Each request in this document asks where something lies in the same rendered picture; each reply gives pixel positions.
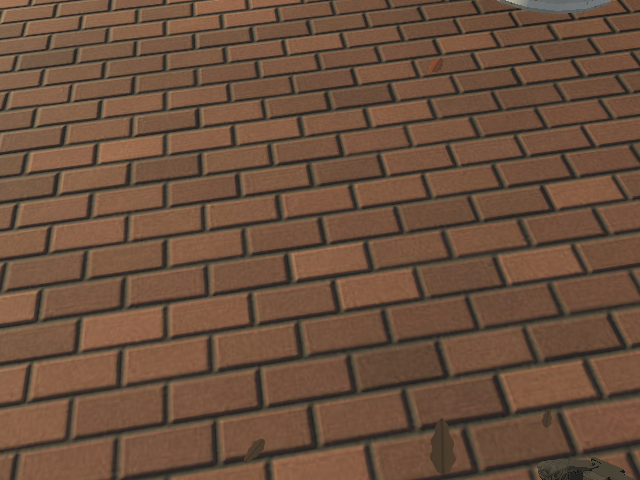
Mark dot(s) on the robot right hand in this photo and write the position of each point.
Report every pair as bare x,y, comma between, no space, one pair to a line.
573,469

